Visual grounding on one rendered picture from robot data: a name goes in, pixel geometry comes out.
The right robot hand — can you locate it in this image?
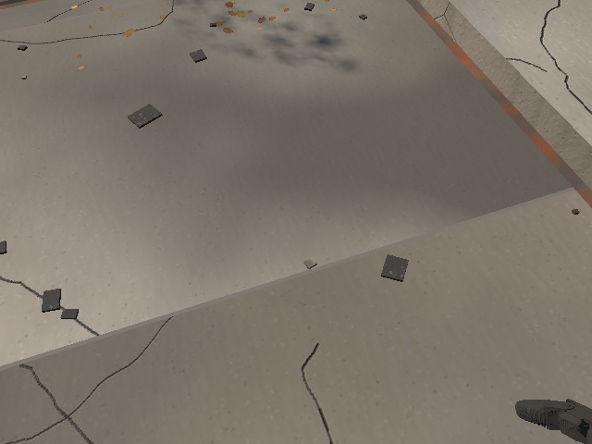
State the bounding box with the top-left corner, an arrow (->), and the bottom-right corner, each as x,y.
515,399 -> 592,444

